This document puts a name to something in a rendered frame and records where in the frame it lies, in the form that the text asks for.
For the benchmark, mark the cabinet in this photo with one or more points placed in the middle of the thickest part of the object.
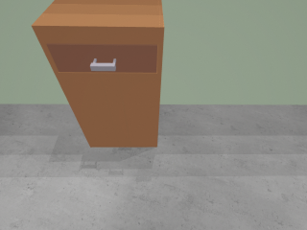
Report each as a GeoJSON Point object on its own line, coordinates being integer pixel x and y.
{"type": "Point", "coordinates": [113, 109]}

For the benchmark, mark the handle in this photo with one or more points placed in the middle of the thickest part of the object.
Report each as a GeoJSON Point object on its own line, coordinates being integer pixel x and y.
{"type": "Point", "coordinates": [100, 66]}

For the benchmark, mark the drawer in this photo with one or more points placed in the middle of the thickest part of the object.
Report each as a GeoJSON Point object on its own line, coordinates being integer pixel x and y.
{"type": "Point", "coordinates": [130, 58]}

